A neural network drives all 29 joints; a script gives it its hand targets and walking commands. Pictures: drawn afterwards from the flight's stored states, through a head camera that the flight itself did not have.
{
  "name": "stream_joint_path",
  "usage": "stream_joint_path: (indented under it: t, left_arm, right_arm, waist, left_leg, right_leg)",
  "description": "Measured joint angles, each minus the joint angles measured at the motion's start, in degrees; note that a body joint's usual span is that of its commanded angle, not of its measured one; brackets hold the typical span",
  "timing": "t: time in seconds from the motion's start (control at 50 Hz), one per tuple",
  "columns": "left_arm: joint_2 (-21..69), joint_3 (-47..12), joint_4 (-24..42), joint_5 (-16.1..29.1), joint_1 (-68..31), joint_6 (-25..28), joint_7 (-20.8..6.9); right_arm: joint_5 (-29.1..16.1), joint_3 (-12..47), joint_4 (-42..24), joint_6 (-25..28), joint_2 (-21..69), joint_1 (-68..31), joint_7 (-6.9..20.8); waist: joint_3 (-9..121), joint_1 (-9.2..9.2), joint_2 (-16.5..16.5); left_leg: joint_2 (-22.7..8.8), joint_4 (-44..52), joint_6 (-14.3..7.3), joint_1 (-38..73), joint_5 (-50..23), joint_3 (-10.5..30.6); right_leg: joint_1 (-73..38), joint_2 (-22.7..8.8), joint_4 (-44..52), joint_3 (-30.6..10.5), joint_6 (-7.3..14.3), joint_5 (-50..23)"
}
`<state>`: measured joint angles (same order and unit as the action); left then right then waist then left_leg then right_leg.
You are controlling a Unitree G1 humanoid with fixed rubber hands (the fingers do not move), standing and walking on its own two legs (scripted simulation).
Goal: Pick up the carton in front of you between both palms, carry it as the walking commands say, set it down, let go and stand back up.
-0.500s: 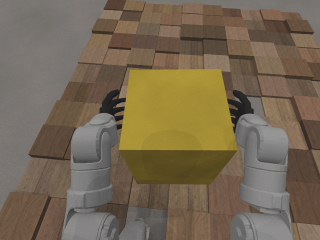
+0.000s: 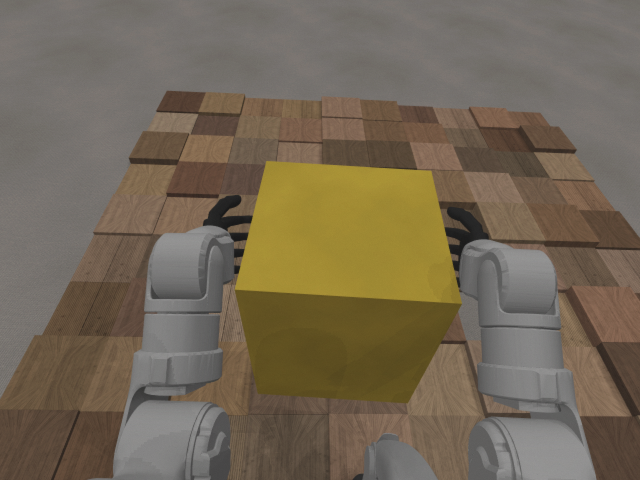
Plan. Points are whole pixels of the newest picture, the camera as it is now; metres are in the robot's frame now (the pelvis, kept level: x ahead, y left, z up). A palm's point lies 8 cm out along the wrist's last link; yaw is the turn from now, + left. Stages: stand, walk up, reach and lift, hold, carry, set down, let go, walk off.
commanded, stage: carry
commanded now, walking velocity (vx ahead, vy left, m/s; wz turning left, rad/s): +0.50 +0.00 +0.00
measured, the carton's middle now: (340, 287) +0.36 -0.01 +0.05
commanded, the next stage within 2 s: none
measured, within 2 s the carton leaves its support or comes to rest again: neither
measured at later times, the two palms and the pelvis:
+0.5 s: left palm (223, 43) +0.71 +0.17 +0.22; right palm (405, 51) +0.73 -0.13 +0.22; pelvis +0.35 +0.01 +0.03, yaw +0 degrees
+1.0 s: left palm (265, 29) +0.99 +0.13 +0.15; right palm (397, 39) +0.98 -0.17 +0.14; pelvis +0.68 -0.01 +0.02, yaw -1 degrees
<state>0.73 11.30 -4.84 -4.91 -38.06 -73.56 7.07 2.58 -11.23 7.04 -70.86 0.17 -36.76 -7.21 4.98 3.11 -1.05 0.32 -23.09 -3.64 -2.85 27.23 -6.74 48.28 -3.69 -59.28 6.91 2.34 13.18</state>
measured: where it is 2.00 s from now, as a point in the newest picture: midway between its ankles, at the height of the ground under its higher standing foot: (320, 234)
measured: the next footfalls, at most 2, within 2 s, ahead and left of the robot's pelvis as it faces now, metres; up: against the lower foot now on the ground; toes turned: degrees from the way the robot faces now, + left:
right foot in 0.08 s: +0.28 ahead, -0.09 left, +0.04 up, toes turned -7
left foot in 0.52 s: +0.53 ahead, +0.11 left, +0.03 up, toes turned +6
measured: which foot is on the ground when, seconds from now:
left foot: down 0.00-0.10, up 0.12-0.50, down 0.52-1.00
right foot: up 0.00-0.06, down 0.08-0.54, up 0.56-0.98, down 1.00-1.00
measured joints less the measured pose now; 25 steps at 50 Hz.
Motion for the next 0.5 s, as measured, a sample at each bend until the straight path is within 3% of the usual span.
stream_joint_path:
  t: [0.04,0.08,0.1,0.16,0.18,0.22,0.34,0.42,0.5]
  left_arm:
    - [-0.5,0.02,0.58,0.68,-0.97,0.36,0.21]
    - [-0.64,-0.2,0.88,1.45,-2.12,0.96,0.54]
    - [-0.4,-0.5,1.02,1.68,-2.72,1.58,1.04]
    - [0.16,-0.48,2.51,2.4,-4.8,1.94,2.04]
    - [0.16,-0.33,3.67,2.81,-4.96,1.67,2.29]
    - [0.27,0.42,6.55,3.57,-5.1,0.95,2.66]
    - [1.04,3.29,11.73,4.2,-7.05,-0.04,2.84]
    - [0.71,3.98,8.17,3.48,-8.56,-0.83,2.37]
    - [-0.35,3.08,1.57,2.73,-10.06,-1.86,0.6]
  right_arm:
    - [-0.46,0.02,-0.82,0.13,-0.33,-0.99,-0.31]
    - [-0.94,-0.27,-2.37,-0.17,-1.01,-1.76,-0.59]
    - [-1.29,-0.59,-3.12,-0.23,-1.53,-2.31,-0.73]
    - [-1.88,-2.48,-5.72,-1.02,-2.35,-4.2,-0.8]
    - [-1.65,-3.08,-6.83,-1.5,-2.05,-4.76,-0.81]
    - [-0.7,-4.35,-9.55,-2.66,-0.88,-5.82,-0.83]
    - [1.35,-6.46,-14.95,-4.21,1.41,-8.64,-0.7]
    - [2.33,-6.25,-12.02,-4.76,1.12,-9.21,-0.36]
    - [2.44,-5.77,-5.88,-5.55,-0.35,-9.84,0.09]
  waist:
    - [-1.08,-0.62,0.16]
    - [-2.81,-2.35,0.95]
    - [-4.13,-3.34,2.22]
    - [-7.79,-6.42,2.75]
    - [-8.74,-7.04,2.59]
    - [-10.11,-7.72,2.05]
    - [-9.54,-8.47,0.68]
    - [-5.83,-8.04,0.78]
    - [-1.71,-6.63,0.92]
  left_leg:
    - [-0.06,0.98,0.74,3.27,1.92,0.18]
    - [-1.05,-4.36,1.73,4.46,3.51,0.12]
    - [-2.51,-12.56,2.16,1.93,1.31,0.45]
    - [0.42,-44.8,2.66,-12.31,-3.45,7.25]
    - [1.03,-51.03,2.25,-16.65,-3.84,8.02]
    - [0.81,-54.79,1.62,-24.12,-4.53,8.13]
    - [-2.24,-38.04,2.07,-36.68,-4.6,6.67]
    - [-3.02,-22.03,2.47,-36.3,-14.05,5.21]
    - [-1.77,-7.48,1.69,-29.52,-22.52,1.85]
  right_leg:
    - [-2.39,1.29,10.18,1.85,1.37,-2.66]
    - [-7.34,3.5,17.64,4.1,2.85,-4.99]
    - [-8.45,4.13,16.95,4.92,4.15,-5.98]
    - [-11.45,4.83,16.29,4.87,5.31,-2.88]
    - [-13.08,5.05,17.69,4.65,5.14,-2.33]
    - [-16.57,5.2,21.38,4.32,4.44,-2.09]
    - [-25.41,4.45,27.94,2.89,3.5,1.25]
    - [-31.46,3.86,29.32,1.63,1.69,5.71]
    - [-37.79,3.06,27.65,0.66,-0.63,12.36]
